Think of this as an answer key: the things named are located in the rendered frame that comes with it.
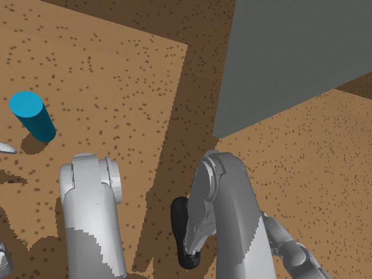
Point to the right robot foot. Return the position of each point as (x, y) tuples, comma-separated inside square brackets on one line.
[(179, 220)]

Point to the right robot arm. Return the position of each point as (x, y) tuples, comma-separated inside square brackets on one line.
[(299, 262)]

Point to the left robot arm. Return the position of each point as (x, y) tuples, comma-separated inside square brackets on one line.
[(6, 264)]

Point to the left robot hand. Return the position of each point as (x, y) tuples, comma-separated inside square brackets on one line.
[(5, 148)]

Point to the can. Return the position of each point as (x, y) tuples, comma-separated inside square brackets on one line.
[(29, 108)]

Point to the right robot hand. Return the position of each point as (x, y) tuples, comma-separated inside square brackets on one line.
[(276, 233)]

